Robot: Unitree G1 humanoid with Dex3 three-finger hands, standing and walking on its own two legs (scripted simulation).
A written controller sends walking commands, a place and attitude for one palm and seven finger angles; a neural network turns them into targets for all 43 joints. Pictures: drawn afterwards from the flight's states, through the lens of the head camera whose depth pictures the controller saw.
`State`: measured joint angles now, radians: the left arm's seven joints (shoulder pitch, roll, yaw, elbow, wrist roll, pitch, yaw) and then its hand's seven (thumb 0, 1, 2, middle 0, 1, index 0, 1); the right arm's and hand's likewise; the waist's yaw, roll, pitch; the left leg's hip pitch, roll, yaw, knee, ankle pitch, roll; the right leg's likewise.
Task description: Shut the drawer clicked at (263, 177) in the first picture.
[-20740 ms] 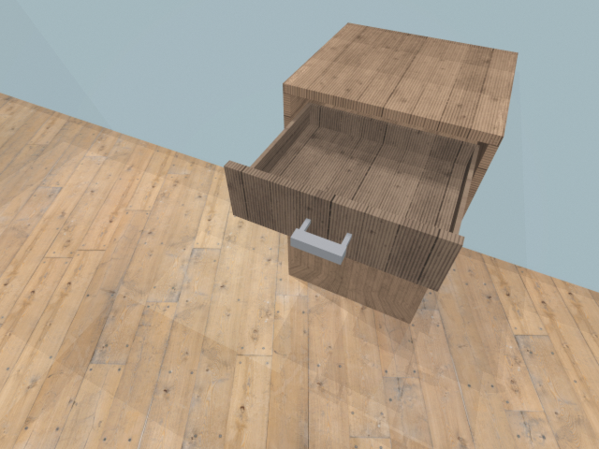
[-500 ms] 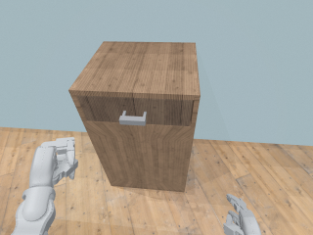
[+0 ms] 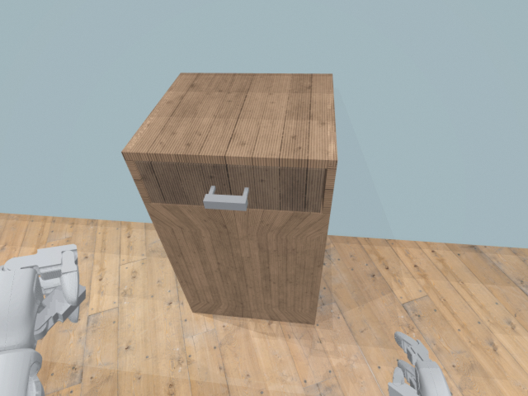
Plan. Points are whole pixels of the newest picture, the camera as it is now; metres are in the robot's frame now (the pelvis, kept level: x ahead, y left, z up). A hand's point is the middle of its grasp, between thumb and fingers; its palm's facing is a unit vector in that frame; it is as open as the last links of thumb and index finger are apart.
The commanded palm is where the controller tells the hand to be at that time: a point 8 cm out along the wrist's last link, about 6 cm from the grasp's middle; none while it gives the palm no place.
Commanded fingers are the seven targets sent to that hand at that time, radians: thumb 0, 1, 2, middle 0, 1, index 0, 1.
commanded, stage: step back with the hand held close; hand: left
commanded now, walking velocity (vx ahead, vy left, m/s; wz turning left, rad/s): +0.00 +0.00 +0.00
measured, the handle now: (227, 196) +0.56 +0.17 -0.05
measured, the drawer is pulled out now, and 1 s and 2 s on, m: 0.00 0.00 0.00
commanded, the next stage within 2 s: stop stepping back and stand still in 1.50 s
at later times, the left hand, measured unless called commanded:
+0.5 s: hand (61, 304) +0.17 +0.25 +0.16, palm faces +0.29 -0.80 -0.53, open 3.3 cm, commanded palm +0.11 +0.30 +0.18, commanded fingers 0.00 0.90 0.90 -1.40 -1.60 -1.40 -1.60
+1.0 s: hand (9, 338) +0.12 +0.27 +0.17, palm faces +0.38 -0.76 -0.53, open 3.3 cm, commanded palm +0.05 +0.31 +0.18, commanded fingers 0.00 0.90 0.90 -1.40 -1.60 -1.40 -1.60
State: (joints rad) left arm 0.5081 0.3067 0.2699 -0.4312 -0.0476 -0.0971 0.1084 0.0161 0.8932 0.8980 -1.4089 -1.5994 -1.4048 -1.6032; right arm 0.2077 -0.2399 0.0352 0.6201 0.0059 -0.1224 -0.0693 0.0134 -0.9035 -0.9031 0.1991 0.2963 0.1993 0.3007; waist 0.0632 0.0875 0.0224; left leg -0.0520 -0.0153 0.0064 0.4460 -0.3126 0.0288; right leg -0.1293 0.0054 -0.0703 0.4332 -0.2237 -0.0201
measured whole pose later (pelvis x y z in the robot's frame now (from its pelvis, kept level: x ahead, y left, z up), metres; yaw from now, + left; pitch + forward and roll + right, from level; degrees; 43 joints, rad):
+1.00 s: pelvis -0.07 +0.02 +0.00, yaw +3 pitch +4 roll -2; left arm 0.63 0.44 0.42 -0.61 0.01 -0.25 0.15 0.02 0.89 0.90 -1.41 -1.60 -1.41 -1.60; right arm 0.29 -0.20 -0.01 0.58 -0.01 -0.08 -0.08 0.01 -0.90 -0.90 0.20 0.30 0.20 0.30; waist -0.03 0.00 -0.04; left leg -0.39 -0.04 -0.03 0.54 -0.22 0.06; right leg -0.29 0.05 0.02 0.66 -0.28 0.01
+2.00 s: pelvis -0.30 -0.04 -0.01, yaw +3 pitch +0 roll +1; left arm 0.61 0.35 0.32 -0.51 -0.01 -0.19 0.15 0.02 0.89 0.90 -1.41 -1.60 -1.41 -1.60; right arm 0.27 -0.24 0.00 0.62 0.00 -0.11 -0.09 0.01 -0.90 -0.90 0.20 0.30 0.20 0.30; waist -0.03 -0.03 -0.04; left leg -0.24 0.00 0.03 0.51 -0.30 0.03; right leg -0.35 0.01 -0.02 0.60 -0.31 -0.02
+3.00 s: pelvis -0.30 -0.01 +0.00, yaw +6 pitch -1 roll -1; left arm 0.34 0.23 0.00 1.07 0.02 0.03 0.02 0.01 0.91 0.90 -0.53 -0.68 -0.53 -0.67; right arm 0.26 -0.21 -0.02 1.04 -0.01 0.02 -0.01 0.01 -0.91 -0.90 0.20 0.30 0.20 0.30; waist 0.01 0.02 0.06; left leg -0.26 -0.01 0.02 0.46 -0.18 0.03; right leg -0.20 0.00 0.06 0.44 -0.23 0.03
